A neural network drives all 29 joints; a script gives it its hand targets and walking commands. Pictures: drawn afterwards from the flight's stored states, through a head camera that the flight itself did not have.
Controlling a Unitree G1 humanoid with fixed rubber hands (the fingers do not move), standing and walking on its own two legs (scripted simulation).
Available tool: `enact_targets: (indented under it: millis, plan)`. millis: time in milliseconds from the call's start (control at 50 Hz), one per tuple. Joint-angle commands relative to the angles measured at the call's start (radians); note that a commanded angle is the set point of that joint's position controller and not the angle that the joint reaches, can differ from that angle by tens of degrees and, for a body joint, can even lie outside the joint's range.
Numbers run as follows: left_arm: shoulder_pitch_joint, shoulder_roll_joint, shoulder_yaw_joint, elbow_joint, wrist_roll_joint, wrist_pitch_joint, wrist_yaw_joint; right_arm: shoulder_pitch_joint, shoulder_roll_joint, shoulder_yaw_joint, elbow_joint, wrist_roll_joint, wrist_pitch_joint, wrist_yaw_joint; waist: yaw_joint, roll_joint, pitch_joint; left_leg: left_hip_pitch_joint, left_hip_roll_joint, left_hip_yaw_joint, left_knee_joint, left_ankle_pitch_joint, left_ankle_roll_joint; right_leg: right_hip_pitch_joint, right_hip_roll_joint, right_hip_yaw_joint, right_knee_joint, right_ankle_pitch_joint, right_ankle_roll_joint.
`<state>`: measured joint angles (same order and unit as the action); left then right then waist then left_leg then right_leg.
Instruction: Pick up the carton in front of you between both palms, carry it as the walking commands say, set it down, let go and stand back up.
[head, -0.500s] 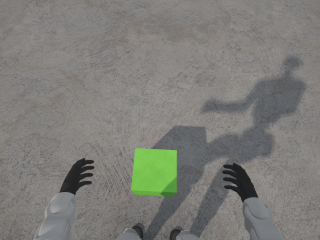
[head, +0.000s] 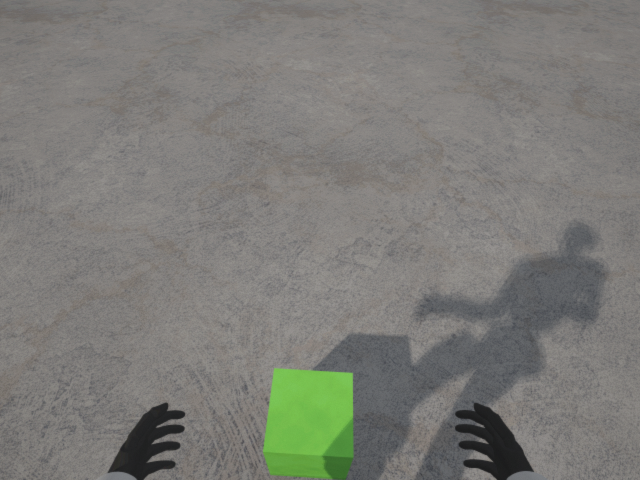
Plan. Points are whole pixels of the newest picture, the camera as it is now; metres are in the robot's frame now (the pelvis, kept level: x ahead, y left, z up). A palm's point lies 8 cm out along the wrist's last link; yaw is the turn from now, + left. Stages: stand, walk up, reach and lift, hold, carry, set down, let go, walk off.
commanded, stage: let go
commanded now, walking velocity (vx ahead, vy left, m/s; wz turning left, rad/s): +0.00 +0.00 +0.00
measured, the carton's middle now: (310, 425) +0.38 +0.01 -0.65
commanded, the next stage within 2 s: stand in 0.14 s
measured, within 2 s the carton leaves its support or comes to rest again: neither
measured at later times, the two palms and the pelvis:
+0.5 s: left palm out of the picture +0.14 +0.29 -0.08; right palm out of the picture +0.15 -0.28 -0.08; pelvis +0.01 +0.01 +0.00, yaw +0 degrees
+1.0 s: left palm out of the picture +0.13 +0.30 -0.09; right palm out of the picture +0.12 -0.29 -0.09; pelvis +0.01 +0.01 +0.00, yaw -1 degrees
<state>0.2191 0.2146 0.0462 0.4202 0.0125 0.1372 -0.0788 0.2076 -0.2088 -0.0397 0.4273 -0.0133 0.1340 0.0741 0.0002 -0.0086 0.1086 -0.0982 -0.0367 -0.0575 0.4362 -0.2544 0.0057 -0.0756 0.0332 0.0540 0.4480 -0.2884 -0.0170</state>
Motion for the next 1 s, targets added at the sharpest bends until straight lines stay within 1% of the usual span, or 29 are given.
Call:
enact_targets:
  millis: [0,100,120,140,160,180,200,220,260,340,480,640,780,980]
  plan:
    - [-0.041,0.091,0.029,-0.101,0.003,-0.002,0.004,-0.027,-0.094,-0.035,-0.097,-0.006,-0.001,-0.002,-0.006,0.000,-0.033,0.063,-0.005,0.044,-0.051,0.139,-0.018,-0.073,-0.005,-0.034,-0.092,0.146,0.029]
    - [-0.043,0.090,0.033,-0.101,0.008,-0.003,0.007,-0.037,-0.088,-0.033,-0.112,-0.008,0.000,-0.002,0.000,0.007,-0.046,0.068,-0.004,0.040,-0.046,0.177,-0.017,-0.045,-0.003,-0.032,-0.082,0.186,0.033]
    - [0.012,0.100,0.036,-0.042,-0.012,-0.034,0.024,-0.074,-0.110,-0.029,-0.160,-0.018,0.055,-0.030,0.002,-0.035,-0.097,0.095,-0.008,0.035,-0.016,0.228,-0.012,-0.041,0.020,-0.039,-0.047,0.184,0.034]
    - [-0.050,0.233,0.064,0.045,0.017,-0.063,0.073,-0.072,-0.206,-0.051,0.030,-0.014,-0.020,-0.079,0.017,-0.020,-0.088,-0.090,0.055,0.004,0.022,0.192,-0.032,-0.119,-0.045,-0.009,-0.051,0.195,0.047]
    - [-0.031,0.233,0.058,0.046,0.025,-0.077,0.089,-0.043,-0.215,-0.052,0.046,-0.018,-0.054,-0.095,0.008,-0.011,-0.101,-0.073,0.060,0.000,0.022,0.162,-0.032,-0.117,-0.063,0.019,-0.049,0.187,0.040]
    - [-0.039,0.211,0.048,0.061,0.028,-0.087,0.092,-0.039,-0.201,-0.045,0.070,-0.027,-0.073,-0.097,-0.001,0.001,-0.110,-0.079,0.065,-0.010,0.013,0.110,-0.032,-0.137,-0.071,0.042,-0.050,0.126,0.033]
    - [-0.047,0.201,0.042,0.071,0.029,-0.094,0.092,-0.044,-0.197,-0.040,0.090,-0.031,-0.087,-0.098,-0.003,0.009,-0.106,-0.086,0.067,-0.020,0.002,0.067,-0.027,-0.144,-0.070,0.054,-0.053,0.079,0.028]
    - [-0.048,0.196,0.039,0.083,0.028,-0.099,0.095,-0.054,-0.194,-0.037,0.108,-0.029,-0.098,-0.097,0.002,0.014,-0.112,-0.096,0.071,-0.030,-0.002,0.052,-0.022,-0.146,-0.069,0.055,-0.048,0.071,0.025]
    - [-0.055,0.206,0.037,0.110,0.027,-0.111,0.092,-0.078,-0.206,-0.036,0.137,-0.027,-0.113,-0.093,0.008,0.022,-0.144,-0.091,0.080,-0.041,0.001,0.113,-0.015,-0.128,-0.071,0.054,-0.036,0.130,0.024]
    - [-0.051,0.228,0.036,0.156,0.027,-0.125,0.096,-0.075,-0.229,-0.035,0.191,-0.029,-0.129,-0.096,0.005,0.017,-0.171,-0.067,0.090,-0.050,0.012,0.209,-0.007,-0.114,-0.078,0.059,-0.024,0.214,0.023]
    - [-0.046,0.259,0.032,0.224,0.024,-0.138,0.102,-0.071,-0.268,-0.033,0.261,-0.027,-0.144,-0.101,0.000,0.015,-0.161,-0.049,0.103,-0.069,0.006,0.262,0.005,-0.103,-0.087,0.068,-0.024,0.253,0.015]
    - [-0.052,0.274,0.024,0.287,0.018,-0.145,0.106,-0.081,-0.285,-0.025,0.322,-0.021,-0.151,-0.104,0.001,0.011,-0.159,-0.029,0.109,-0.077,-0.007,0.315,0.006,-0.078,-0.097,0.075,-0.032,0.299,0.011]
    - [-0.065,0.281,0.017,0.333,0.016,-0.147,0.107,-0.092,-0.293,-0.018,0.368,-0.018,-0.153,-0.106,0.001,0.011,-0.154,-0.014,0.113,-0.080,-0.027,0.318,0.007,-0.063,-0.103,0.080,-0.052,0.304,0.010]
    - [-0.081,0.294,0.012,0.393,0.012,-0.151,0.104,-0.104,-0.308,-0.009,0.426,-0.014,-0.156,-0.104,0.001,0.009,-0.130,-0.010,0.120,-0.086,-0.068,0.265,0.012,-0.054,-0.112,0.092,-0.093,0.262,0.006]
